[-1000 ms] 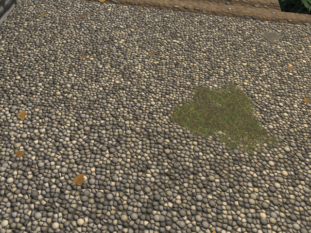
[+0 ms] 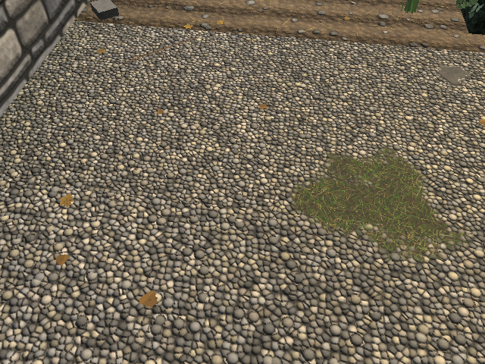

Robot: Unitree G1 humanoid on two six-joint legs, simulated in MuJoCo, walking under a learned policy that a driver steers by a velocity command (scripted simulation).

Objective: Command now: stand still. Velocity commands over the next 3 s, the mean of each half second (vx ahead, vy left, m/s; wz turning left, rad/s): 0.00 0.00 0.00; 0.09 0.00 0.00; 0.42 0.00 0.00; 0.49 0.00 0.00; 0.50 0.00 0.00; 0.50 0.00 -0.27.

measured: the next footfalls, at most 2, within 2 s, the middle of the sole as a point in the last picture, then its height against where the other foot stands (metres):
left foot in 1.44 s outside the picture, level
right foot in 1.96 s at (326, 337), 0.15 m lower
